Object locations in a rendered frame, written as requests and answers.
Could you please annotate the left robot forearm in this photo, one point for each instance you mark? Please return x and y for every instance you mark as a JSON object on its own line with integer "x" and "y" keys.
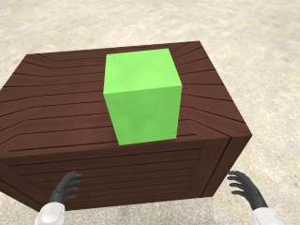
{"x": 52, "y": 213}

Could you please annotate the left robot hand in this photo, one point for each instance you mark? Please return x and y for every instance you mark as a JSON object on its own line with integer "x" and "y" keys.
{"x": 59, "y": 193}

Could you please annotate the pedestal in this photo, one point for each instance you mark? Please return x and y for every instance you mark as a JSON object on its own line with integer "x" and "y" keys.
{"x": 54, "y": 120}

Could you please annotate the right robot forearm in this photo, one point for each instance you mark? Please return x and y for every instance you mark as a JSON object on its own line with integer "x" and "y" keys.
{"x": 265, "y": 216}

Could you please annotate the carton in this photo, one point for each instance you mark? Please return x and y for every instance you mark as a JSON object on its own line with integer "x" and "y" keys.
{"x": 143, "y": 92}

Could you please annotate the right robot hand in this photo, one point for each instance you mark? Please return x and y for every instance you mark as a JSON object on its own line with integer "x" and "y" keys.
{"x": 251, "y": 192}

